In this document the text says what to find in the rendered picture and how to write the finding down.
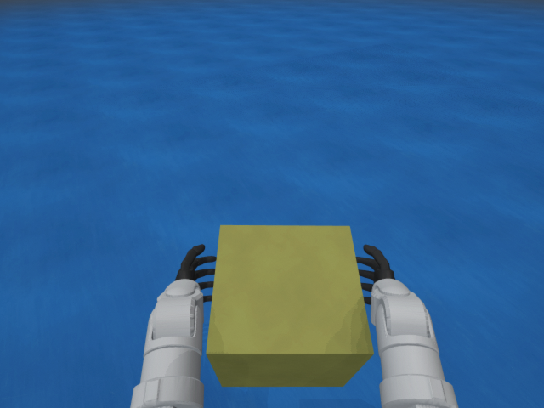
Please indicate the left robot hand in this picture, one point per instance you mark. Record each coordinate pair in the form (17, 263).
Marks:
(190, 263)

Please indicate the robot right forearm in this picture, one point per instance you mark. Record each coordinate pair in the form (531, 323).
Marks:
(412, 374)

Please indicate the carton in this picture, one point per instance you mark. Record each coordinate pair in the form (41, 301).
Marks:
(287, 307)

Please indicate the robot left forearm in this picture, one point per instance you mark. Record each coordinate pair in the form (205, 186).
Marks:
(171, 369)

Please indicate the right robot hand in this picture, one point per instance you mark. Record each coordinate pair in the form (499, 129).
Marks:
(379, 264)

